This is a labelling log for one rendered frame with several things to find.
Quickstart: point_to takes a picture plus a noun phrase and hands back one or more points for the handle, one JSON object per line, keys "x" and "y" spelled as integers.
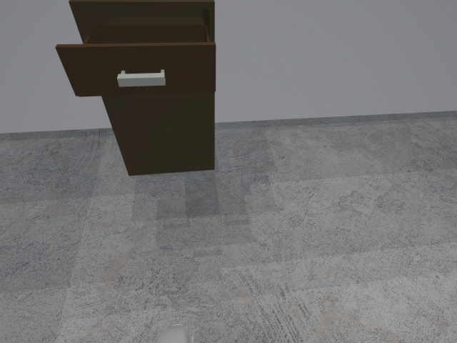
{"x": 150, "y": 79}

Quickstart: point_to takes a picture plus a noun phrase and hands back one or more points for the left robot thigh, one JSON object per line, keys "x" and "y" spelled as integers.
{"x": 175, "y": 335}

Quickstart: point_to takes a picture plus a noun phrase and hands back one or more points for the cabinet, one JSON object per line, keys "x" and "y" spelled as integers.
{"x": 157, "y": 133}

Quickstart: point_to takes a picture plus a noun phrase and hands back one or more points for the drawer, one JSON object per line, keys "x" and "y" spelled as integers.
{"x": 183, "y": 51}

